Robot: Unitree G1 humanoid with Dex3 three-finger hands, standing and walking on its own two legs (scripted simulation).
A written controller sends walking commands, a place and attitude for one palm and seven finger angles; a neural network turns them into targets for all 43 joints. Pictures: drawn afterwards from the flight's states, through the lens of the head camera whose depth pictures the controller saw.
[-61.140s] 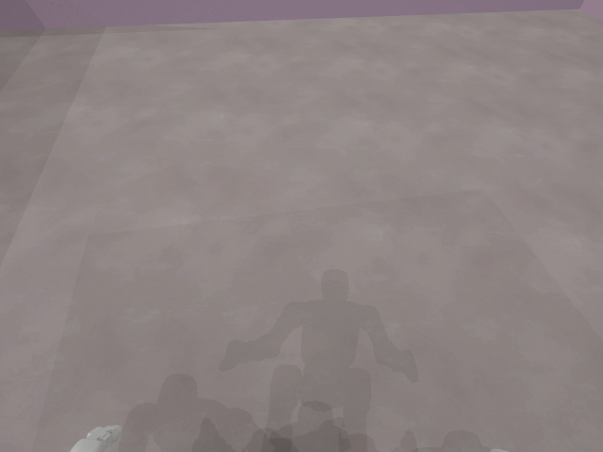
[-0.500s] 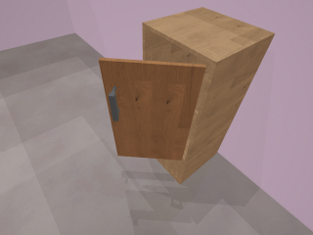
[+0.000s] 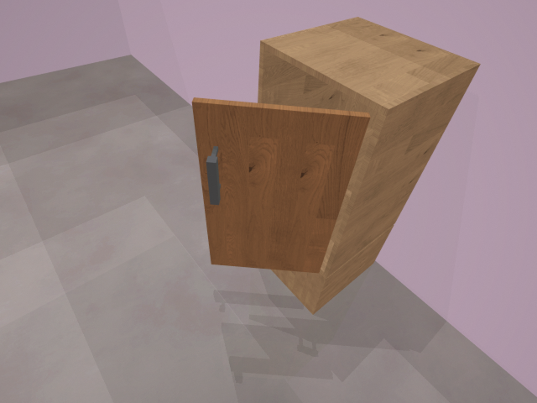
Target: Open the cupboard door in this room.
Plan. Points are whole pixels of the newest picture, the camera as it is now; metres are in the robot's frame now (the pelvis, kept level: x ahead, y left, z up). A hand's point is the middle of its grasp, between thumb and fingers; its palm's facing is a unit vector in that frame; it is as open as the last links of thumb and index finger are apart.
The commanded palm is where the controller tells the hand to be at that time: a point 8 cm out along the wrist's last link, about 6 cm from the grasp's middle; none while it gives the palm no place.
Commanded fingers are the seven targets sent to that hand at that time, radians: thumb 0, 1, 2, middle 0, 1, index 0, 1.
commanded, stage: shuffle to correct the standing spot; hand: left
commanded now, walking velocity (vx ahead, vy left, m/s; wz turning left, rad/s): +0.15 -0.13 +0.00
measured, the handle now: (215, 175) +0.59 +0.16 -0.03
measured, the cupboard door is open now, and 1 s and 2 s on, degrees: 47 47 47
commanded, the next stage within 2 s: come to a stop and stand still in 0.60 s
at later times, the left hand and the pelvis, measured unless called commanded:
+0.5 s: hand out of the picture -0.07 +0.14 -0.19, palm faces +0.09 -0.99 -0.09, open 7.4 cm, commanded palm none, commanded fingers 0.00 0.90 0.90 -0.20 -0.30 -0.20 -0.30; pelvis +0.00 +0.00 -0.01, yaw +0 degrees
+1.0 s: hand out of the picture +0.16 +0.11 -0.17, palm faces -0.01 -0.98 -0.19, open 7.3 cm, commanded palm none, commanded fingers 0.00 0.90 0.90 -0.20 -0.30 -0.20 -0.30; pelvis +0.06 -0.05 -0.01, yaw -1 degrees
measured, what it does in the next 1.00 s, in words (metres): steps on the spot: left foot, then right foot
